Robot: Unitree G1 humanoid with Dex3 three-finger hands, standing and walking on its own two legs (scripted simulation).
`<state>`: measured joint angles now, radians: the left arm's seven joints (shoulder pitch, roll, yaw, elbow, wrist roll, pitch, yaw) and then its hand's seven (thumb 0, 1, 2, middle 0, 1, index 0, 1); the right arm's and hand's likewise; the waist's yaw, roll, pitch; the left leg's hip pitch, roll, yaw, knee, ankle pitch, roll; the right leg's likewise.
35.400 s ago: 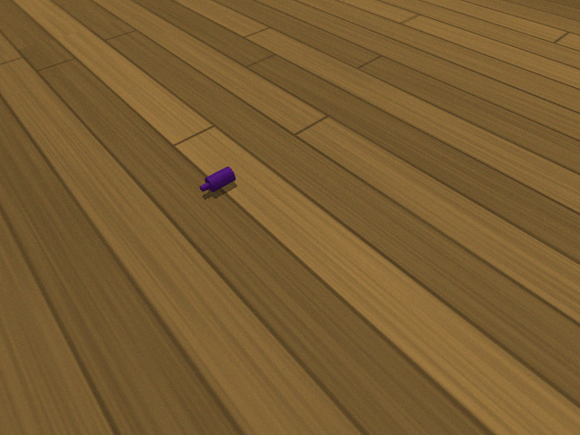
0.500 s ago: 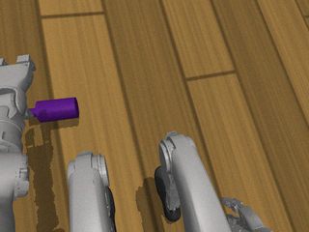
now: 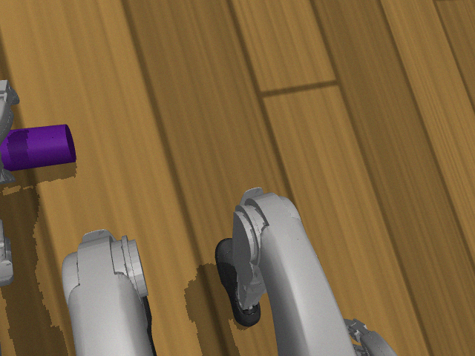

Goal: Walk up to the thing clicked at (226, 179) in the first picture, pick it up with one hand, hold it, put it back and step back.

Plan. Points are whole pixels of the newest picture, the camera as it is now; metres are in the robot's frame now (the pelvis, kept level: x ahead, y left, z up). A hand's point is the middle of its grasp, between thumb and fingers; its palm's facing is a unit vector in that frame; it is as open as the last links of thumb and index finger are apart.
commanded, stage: home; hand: left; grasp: from above
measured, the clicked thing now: (22, 149) +0.51 +0.28 -0.30
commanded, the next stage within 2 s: none
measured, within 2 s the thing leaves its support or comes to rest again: neither
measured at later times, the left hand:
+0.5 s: hand out of the picture +0.39 +0.26 +0.00, palm faces -0.28 -0.67 -0.69, open 8.4 cm
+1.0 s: hand out of the picture +0.28 +0.21 +0.20, palm faces +0.13 -0.96 -0.24, open 7.4 cm
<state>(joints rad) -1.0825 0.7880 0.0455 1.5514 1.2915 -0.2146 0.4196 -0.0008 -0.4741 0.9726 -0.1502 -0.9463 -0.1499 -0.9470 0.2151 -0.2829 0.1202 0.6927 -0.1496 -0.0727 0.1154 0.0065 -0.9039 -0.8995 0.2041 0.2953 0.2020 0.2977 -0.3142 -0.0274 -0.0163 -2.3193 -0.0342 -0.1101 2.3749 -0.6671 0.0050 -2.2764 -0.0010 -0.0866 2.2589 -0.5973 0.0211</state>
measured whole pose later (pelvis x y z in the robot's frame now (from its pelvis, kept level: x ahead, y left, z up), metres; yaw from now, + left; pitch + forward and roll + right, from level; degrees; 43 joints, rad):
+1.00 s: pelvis +0.05 +0.00 +0.30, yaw +6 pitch +21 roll -4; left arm 0.12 0.25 0.04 0.21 -0.03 0.36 0.09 0.01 0.90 0.89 -0.20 -0.29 -0.20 -0.29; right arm 0.16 -0.20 0.07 0.54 0.04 -0.11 -0.11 0.01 -0.90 -0.90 0.21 0.30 0.20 0.30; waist -0.07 0.02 -0.18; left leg -1.17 0.00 -0.08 1.38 -0.58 -0.01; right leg -1.15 0.01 -0.06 1.31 -0.53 0.00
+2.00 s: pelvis +0.10 +0.00 +0.38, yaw +7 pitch +10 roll -3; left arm 0.50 0.23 0.03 -0.12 -0.06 0.45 0.02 0.01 0.90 0.89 -0.20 -0.29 -0.20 -0.29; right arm 0.30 -0.22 0.04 0.54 0.01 -0.23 -0.17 0.02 -0.90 -0.90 0.21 0.30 0.20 0.30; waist -0.04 0.04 -0.15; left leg -0.67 0.00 -0.07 1.00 -0.51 0.00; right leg -0.65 0.01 -0.05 0.93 -0.46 0.00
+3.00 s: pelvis +0.10 +0.00 +0.38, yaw +7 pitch +10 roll -2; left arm 0.50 0.23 0.02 -0.13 -0.06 0.45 0.02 0.01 0.90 0.89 -0.20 -0.29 -0.20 -0.29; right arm 0.29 -0.22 0.02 0.53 0.01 -0.23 -0.17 0.02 -0.90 -0.90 0.21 0.30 0.20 0.30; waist -0.04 0.04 -0.16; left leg -0.67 0.01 -0.07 1.01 -0.52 -0.01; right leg -0.65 0.02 -0.05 0.94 -0.47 0.00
